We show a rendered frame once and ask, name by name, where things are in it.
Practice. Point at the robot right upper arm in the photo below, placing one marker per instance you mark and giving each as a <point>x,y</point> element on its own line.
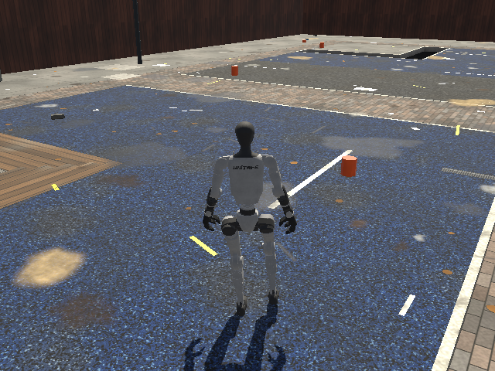
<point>275,176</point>

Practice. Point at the robot left upper arm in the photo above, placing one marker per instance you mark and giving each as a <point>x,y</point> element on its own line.
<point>218,175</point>

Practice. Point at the robot right hand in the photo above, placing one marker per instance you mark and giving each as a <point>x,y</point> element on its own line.
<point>291,221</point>

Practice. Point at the robot left foot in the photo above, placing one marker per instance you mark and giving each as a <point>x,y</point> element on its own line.
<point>241,308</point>

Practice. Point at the robot left hand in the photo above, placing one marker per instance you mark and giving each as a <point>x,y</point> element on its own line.
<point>210,219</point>

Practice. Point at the robot left forearm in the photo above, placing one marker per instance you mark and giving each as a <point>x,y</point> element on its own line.
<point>211,204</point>

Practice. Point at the robot right forearm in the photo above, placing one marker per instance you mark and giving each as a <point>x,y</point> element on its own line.
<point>285,204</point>

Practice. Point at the robot torso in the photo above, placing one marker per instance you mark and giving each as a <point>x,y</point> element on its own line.
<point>246,186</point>

